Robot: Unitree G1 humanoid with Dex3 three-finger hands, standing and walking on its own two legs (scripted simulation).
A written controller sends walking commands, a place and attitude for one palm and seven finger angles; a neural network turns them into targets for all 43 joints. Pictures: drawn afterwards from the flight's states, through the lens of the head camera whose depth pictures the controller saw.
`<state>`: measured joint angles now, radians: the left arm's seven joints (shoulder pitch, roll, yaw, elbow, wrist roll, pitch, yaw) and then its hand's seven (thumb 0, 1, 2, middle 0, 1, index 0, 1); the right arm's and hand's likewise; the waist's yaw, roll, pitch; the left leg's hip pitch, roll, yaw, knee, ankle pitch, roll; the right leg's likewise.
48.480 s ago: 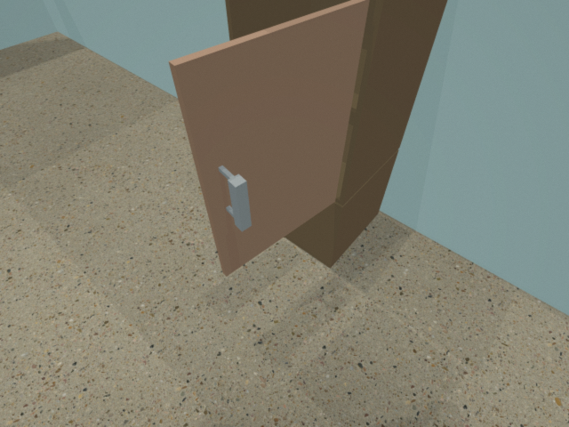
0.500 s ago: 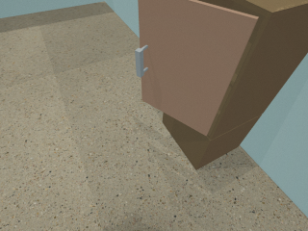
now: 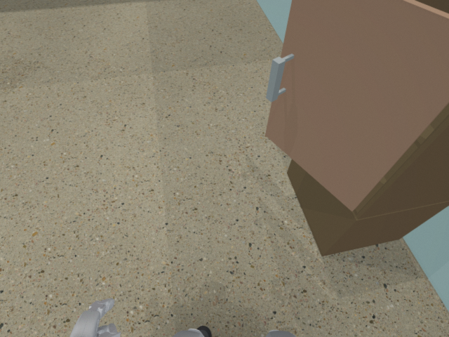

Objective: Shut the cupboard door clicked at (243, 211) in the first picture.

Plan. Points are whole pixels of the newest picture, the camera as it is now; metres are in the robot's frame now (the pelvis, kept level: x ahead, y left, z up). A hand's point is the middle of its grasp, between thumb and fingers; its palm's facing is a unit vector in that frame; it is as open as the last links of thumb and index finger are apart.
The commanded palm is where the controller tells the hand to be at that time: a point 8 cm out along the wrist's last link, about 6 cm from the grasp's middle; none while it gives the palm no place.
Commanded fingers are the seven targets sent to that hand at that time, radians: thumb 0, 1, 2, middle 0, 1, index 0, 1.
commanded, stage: walk to a spot facing it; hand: left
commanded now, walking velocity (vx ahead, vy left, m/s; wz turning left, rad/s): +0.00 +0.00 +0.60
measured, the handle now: (280, 77) +0.80 -0.16 -0.03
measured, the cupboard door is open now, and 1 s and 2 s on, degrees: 26 26 26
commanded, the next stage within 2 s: none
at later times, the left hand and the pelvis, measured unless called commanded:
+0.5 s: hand out of the picture -0.02 +0.19 -0.19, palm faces +0.37 -0.89 -0.28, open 7.4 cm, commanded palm none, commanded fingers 0.00 0.90 0.90 -0.20 -0.30 -0.20 -0.30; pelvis +0.02 -0.03 -0.01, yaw +20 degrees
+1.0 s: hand out of the picture -0.03 +0.16 -0.18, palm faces +0.64 -0.73 -0.22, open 7.4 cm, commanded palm none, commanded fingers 0.00 0.90 0.90 -0.20 -0.30 -0.20 -0.30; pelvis +0.04 -0.04 -0.02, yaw +40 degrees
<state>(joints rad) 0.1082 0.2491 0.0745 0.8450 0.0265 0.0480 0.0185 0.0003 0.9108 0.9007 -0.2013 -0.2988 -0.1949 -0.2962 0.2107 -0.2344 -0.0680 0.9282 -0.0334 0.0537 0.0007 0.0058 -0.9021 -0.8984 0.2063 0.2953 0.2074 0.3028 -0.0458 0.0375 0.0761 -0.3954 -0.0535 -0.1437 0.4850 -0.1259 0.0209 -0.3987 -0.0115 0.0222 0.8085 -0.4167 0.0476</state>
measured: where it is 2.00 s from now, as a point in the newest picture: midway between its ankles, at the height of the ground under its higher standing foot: (185, 327)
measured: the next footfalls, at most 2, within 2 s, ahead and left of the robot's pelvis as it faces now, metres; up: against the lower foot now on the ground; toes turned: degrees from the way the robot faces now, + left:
right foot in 0.08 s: +0.03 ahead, -0.16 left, +0.00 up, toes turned +5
left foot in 0.38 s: +0.02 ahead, +0.11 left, +0.00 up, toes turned +20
